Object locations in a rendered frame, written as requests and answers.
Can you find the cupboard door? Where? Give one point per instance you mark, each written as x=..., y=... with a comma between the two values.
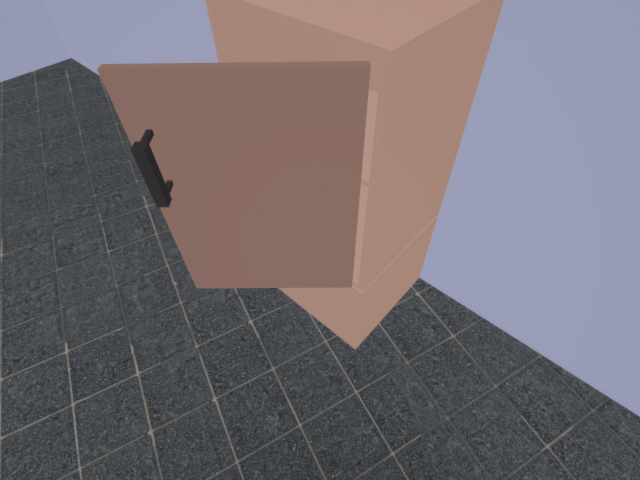
x=266, y=164

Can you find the handle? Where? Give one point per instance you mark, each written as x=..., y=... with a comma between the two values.
x=150, y=171

